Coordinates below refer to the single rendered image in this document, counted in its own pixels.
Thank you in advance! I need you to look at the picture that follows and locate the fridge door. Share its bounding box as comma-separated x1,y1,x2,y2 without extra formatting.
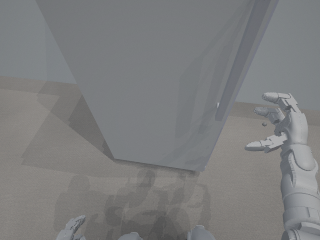
35,0,276,172

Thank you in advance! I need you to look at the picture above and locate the robot right forearm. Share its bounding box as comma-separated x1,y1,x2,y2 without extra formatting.
280,144,320,236

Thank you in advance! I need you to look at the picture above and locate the handle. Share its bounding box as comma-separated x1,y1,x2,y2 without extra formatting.
215,0,271,121

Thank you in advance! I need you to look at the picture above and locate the robot right upper arm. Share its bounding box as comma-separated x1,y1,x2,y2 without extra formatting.
281,229,320,240

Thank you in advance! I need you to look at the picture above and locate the robot right shin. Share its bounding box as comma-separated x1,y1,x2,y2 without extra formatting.
194,225,205,230

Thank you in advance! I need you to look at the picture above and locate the right robot thigh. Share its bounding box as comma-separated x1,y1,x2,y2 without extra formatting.
187,228,216,240

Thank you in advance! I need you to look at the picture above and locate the right robot hand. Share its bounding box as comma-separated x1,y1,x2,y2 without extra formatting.
244,92,309,154

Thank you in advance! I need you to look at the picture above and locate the left robot hand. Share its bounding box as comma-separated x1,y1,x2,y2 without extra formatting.
55,215,86,240

